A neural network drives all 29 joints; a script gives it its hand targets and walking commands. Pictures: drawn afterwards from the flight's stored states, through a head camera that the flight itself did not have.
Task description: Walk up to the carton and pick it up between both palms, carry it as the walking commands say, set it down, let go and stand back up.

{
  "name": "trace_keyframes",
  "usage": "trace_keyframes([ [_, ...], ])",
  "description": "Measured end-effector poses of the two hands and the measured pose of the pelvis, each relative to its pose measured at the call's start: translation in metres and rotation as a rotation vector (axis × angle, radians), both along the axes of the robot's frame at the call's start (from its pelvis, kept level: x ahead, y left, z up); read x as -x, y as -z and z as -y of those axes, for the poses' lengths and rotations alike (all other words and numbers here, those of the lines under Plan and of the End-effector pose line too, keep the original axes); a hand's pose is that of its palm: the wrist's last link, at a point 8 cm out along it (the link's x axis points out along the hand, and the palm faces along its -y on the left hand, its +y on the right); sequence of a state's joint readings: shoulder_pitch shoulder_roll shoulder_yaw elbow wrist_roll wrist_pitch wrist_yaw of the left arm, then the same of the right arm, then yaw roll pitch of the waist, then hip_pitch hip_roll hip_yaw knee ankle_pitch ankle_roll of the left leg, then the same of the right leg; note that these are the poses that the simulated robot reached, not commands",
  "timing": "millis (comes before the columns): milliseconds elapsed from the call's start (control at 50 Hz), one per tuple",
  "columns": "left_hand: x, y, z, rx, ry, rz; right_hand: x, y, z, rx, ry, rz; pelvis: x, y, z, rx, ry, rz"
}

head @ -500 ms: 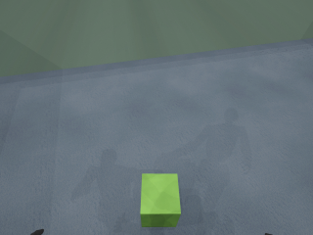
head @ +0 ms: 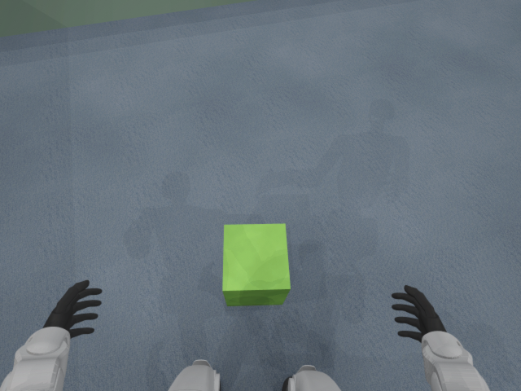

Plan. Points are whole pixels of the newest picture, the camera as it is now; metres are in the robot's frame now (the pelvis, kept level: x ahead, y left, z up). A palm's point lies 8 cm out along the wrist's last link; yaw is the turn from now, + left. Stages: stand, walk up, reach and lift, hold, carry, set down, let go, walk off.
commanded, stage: reach and lift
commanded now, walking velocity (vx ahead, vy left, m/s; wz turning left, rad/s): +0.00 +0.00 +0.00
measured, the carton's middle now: (254, 266) +0.47 +0.01 -0.62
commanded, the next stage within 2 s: none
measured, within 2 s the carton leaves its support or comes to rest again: neither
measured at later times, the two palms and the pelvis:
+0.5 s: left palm (112, 262) +0.33 +0.28 -0.13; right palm (368, 261) +0.35 -0.20 -0.13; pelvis -0.06 +0.02 -0.05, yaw +0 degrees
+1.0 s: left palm (155, 213) +0.46 +0.24 -0.18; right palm (325, 214) +0.48 -0.14 -0.19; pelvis -0.05 +0.01 -0.08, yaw +0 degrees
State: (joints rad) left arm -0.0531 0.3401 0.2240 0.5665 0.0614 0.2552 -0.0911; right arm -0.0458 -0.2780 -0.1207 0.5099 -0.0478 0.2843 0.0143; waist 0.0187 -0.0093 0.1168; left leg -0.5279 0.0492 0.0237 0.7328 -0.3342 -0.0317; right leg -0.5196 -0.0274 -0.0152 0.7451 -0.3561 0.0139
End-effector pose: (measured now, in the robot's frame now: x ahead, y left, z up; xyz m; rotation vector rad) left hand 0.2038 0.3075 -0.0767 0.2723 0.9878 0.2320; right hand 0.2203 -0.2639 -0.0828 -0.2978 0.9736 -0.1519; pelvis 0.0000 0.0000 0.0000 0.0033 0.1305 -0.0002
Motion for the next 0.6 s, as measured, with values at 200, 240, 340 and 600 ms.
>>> trace_keyframes([
  [200,-0.049,0.020,0.002,0.046,-0.002,0.077,-0.055,0.022,-0.037,-0.037,-0.025,0.072,0.025,0.023,-0.004,0.005,-0.003,-0.119],
  [240,-0.056,0.026,0.006,0.063,-0.006,0.092,-0.063,0.026,-0.041,-0.040,-0.027,0.079,0.030,0.026,-0.005,0.006,-0.004,-0.143],
  [340,-0.079,0.040,0.015,0.101,-0.017,0.131,-0.089,0.035,-0.048,-0.057,-0.024,0.102,0.044,0.037,-0.010,0.007,-0.008,-0.202],
  [600,-0.154,0.065,0.035,0.142,-0.015,0.232,-0.157,0.063,-0.076,-0.129,-0.011,0.196,0.062,0.059,-0.018,0.015,-0.010,-0.379],
])
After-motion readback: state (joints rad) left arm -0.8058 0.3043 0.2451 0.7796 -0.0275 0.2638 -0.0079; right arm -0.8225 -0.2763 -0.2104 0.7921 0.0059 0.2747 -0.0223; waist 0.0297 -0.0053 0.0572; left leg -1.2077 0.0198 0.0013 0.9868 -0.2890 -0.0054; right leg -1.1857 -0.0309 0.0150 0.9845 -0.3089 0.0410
